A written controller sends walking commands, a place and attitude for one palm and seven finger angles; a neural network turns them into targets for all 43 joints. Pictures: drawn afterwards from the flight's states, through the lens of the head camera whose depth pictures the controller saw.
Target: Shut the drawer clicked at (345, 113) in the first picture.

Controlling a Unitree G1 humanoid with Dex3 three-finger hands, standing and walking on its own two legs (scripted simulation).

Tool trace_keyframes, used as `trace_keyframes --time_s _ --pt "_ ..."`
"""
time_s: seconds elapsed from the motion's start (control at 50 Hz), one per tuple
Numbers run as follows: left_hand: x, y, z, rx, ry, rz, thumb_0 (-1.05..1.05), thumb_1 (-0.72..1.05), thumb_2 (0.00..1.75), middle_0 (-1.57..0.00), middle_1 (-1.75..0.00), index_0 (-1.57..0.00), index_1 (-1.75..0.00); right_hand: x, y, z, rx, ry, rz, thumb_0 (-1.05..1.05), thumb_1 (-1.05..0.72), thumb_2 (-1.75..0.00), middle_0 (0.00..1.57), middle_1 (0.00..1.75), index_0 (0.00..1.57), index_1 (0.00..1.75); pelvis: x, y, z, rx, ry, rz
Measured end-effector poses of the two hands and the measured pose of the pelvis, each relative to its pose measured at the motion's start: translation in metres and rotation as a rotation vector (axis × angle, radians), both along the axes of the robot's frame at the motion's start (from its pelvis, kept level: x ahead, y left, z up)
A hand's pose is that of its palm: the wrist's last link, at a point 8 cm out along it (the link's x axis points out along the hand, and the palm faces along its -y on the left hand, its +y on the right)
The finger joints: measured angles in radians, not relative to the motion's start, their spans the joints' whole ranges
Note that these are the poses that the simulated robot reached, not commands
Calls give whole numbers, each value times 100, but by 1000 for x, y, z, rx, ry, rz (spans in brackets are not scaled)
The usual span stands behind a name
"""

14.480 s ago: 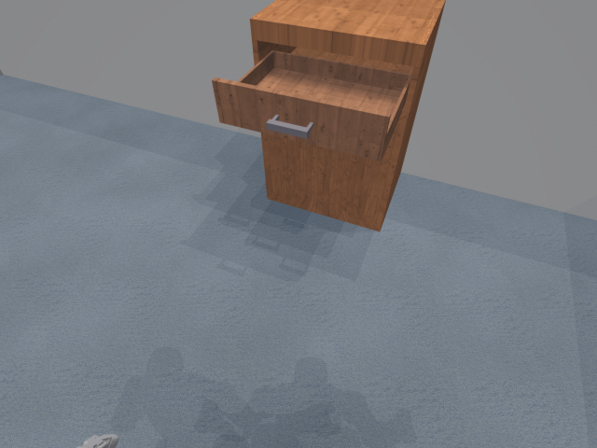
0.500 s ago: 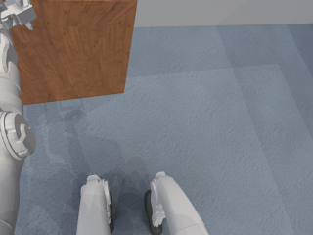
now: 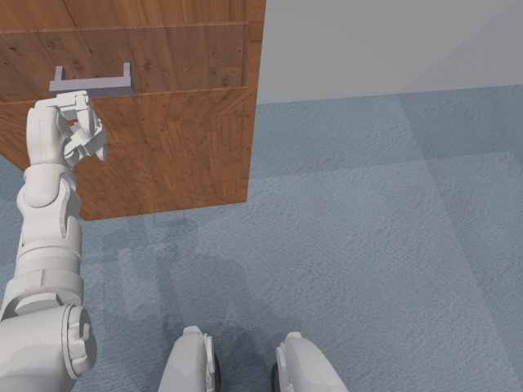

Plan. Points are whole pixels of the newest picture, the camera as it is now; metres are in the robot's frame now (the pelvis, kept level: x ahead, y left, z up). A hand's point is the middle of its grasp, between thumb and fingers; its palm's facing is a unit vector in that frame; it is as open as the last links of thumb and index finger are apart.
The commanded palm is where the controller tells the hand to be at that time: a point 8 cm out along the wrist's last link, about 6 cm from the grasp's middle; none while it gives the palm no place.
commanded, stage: draw the hand back to the body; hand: left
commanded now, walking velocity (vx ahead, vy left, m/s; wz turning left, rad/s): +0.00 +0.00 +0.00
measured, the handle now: (93, 79) +0.61 +0.25 +0.01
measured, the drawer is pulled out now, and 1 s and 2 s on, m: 0.00 0.00 0.00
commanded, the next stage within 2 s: step back with the hand held close in 1.14 s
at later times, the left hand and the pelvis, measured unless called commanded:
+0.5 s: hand (6, 215) +0.32 +0.23 +0.15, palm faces +0.26 -0.93 -0.25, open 3.3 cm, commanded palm +0.27 +0.27 +0.18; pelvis +0.02 +0.00 +0.08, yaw +3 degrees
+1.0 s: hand out of the picture +0.19 +0.24 +0.27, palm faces +0.43 -0.80 -0.41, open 3.2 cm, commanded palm +0.14 +0.28 +0.28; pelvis +0.03 -0.01 +0.10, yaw +3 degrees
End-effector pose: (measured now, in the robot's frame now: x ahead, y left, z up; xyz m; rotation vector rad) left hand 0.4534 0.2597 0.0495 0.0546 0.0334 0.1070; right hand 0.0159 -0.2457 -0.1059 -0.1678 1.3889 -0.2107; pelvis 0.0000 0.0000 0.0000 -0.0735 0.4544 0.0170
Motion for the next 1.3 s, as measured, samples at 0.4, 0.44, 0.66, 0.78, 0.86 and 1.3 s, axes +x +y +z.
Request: trace_keyframes --time_s 0.4,0.44,0.66,0.78,0.86,1.3 --pt "-141 2 92 141 44 69 2 90 90 -140 -160 -140 -160 167 10 95 -21 -515 152 1 -91 -90 20 30 20 30 19 2 68 54 -301 35" --pt "-154 5 101 165 62 111 2 89 90 -140 -160 -140 -160 177 18 103 -10 -545 165 1 -91 -90 20 30 20 30 20 1 74 61 -329 36" --pt "-214 16 161 236 -2 238 2 89 90 -140 -160 -139 -160 208 45 132 57 -671 251 1 -90 -90 21 30 20 30 25 -4 97 81 -448 42" --pt "-249 15 183 277 -30 264 2 89 90 -140 -160 -140 -160 211 41 136 57 -689 270 1 -90 -90 21 30 21 30 28 -7 101 86 -483 42" --pt "-270 15 201 323 -65 289 2 89 90 -141 -160 -140 -160 210 36 136 51 -696 276 1 -90 -90 21 30 21 30 29 -9 103 87 -496 43" --pt "-305 9 226 395 -148 320 2 89 90 -141 -160 -140 -160 202 25 137 31 -730 271 1 -90 -90 20 30 20 30 26 -16 103 85 -524 43"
